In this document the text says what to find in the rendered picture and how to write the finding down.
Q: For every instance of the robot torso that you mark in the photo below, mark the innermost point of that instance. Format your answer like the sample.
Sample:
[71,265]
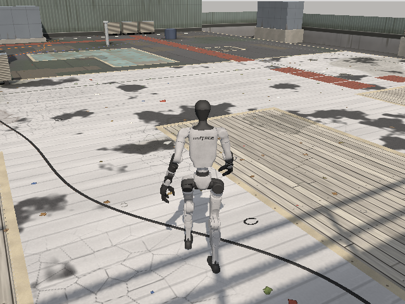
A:
[202,152]

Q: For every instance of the right robot foot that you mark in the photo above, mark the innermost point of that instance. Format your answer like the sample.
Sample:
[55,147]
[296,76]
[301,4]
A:
[215,267]

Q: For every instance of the left robot hand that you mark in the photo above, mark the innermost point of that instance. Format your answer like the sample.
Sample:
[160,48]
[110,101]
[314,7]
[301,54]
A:
[163,192]

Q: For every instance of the robot left forearm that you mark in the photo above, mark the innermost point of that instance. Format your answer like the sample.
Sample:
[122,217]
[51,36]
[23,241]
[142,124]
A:
[170,172]

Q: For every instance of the robot left upper arm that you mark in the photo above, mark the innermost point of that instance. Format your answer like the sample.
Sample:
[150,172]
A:
[179,145]

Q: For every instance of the right robot hand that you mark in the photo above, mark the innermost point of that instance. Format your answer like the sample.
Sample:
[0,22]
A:
[225,167]

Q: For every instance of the robot right forearm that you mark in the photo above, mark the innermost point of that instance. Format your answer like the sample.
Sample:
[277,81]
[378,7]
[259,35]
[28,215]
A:
[229,163]

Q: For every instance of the robot right upper arm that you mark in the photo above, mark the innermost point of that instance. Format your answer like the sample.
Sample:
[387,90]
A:
[225,142]

